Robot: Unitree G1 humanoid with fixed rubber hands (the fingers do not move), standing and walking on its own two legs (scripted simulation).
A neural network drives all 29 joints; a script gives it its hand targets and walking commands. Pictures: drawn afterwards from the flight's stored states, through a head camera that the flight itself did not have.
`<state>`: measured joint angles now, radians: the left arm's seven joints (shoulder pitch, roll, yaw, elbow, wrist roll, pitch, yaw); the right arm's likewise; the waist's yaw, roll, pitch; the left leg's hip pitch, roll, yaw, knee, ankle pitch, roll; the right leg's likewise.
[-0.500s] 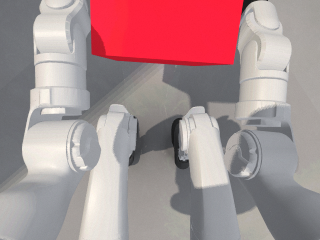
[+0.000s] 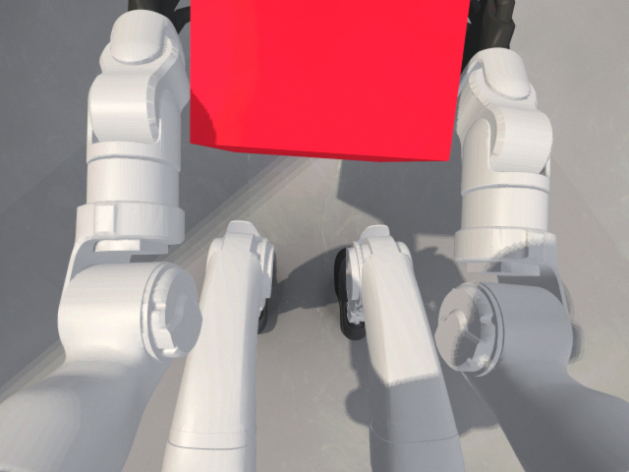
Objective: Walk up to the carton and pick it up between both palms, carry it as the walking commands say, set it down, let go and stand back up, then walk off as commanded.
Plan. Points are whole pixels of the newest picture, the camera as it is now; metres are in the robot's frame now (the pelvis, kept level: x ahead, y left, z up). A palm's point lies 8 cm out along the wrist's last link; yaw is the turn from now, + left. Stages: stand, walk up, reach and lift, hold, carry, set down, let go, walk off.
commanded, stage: reach and lift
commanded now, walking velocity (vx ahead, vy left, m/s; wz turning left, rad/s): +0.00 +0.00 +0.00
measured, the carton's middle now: (319, 60) +0.52 +0.00 -0.13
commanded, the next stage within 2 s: none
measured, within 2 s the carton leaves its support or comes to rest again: neither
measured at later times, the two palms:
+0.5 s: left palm out of the picture +0.51 +0.15 +0.01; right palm (528, 42) +0.49 -0.15 +0.00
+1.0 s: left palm out of the picture +0.49 +0.15 +0.08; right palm (613, 21) +0.47 -0.15 +0.08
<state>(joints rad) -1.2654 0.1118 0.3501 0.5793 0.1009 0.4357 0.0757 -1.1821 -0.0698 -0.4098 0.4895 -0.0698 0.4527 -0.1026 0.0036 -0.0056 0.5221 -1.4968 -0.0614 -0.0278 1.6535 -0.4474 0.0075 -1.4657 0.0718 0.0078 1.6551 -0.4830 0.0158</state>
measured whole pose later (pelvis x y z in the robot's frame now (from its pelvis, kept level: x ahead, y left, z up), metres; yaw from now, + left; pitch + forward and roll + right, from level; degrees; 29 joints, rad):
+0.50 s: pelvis +0.00 +0.00 +0.05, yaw +0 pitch +11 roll -1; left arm -1.15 0.08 0.33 0.55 0.11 0.43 0.07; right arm -1.07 -0.04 -0.38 0.46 -0.08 0.45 -0.10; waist 0.00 -0.01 0.52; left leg -1.25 -0.06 -0.03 1.46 -0.41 0.01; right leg -1.22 0.07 0.02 1.46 -0.44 0.01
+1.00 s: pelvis +0.02 +0.00 +0.11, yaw +0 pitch +8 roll -1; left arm -0.99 0.04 0.33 0.55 0.13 0.43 0.05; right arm -0.90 0.01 -0.37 0.46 -0.09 0.44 -0.10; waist 0.00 -0.02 0.43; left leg -1.00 -0.05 -0.05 1.22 -0.35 0.00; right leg -0.98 0.07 0.03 1.21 -0.38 0.00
